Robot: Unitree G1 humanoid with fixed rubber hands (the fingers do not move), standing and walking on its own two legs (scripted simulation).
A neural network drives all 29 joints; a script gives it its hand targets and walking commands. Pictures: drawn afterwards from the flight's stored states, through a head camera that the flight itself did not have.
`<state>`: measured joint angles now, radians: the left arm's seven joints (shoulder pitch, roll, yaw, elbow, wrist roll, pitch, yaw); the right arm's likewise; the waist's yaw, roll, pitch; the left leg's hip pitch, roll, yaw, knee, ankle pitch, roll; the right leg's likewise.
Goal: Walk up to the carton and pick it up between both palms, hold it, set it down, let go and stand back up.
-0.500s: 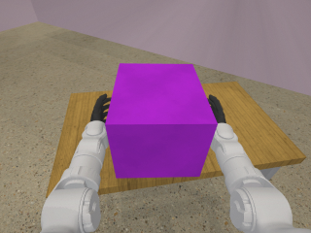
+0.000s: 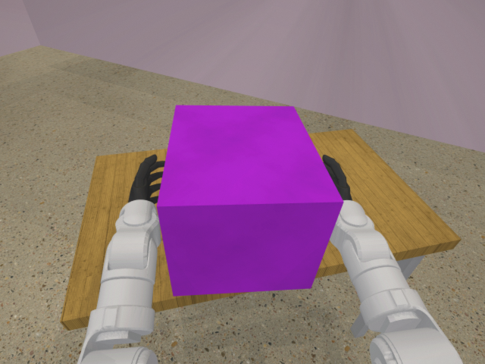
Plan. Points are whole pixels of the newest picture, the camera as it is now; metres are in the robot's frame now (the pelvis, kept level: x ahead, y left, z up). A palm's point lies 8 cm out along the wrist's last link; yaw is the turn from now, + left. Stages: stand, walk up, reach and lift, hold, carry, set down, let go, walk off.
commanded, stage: reach and lift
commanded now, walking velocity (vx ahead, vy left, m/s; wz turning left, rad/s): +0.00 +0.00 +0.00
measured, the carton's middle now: (239, 191) +0.41 -0.01 +0.11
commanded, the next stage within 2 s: hold in 0.90 s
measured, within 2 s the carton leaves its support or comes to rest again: neither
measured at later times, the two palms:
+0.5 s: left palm (143, 195) +0.37 +0.15 +0.15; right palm (342, 195) +0.36 -0.18 +0.14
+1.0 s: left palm (134, 195) +0.35 +0.16 +0.17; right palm (341, 194) +0.35 -0.17 +0.16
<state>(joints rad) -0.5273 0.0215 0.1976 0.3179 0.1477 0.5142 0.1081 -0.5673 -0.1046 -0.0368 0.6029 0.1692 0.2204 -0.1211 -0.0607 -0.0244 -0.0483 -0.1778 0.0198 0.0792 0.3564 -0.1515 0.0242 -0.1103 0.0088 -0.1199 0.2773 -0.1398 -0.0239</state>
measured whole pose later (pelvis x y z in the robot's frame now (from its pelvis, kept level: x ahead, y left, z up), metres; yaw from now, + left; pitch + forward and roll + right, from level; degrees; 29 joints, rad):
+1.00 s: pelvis +0.00 -0.01 +0.00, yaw +1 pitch -5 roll -1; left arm -0.51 0.02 0.24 0.12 0.21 0.65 0.01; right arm -0.54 -0.08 -0.02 0.45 0.18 0.31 -0.16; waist -0.08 -0.04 0.00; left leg -0.10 0.02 0.06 0.35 -0.15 0.02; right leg -0.03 0.01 -0.13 0.28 -0.15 -0.03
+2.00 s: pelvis +0.00 -0.01 +0.00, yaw +1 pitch -6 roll -1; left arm -0.53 0.02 0.27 0.11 0.23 0.70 0.00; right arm -0.59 -0.07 -0.02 0.47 0.17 0.34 -0.15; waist -0.07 -0.04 -0.01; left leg -0.09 0.02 0.06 0.34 -0.14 0.02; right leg -0.03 0.01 -0.13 0.28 -0.15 -0.03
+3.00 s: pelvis -0.01 -0.01 +0.00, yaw +0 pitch -6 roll -1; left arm -0.54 0.01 0.27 0.11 0.23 0.71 0.01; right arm -0.59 -0.07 -0.04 0.49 0.16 0.34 -0.14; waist -0.07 -0.04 -0.01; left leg -0.09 0.02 0.07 0.33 -0.14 0.02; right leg -0.03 0.01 -0.12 0.28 -0.15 -0.03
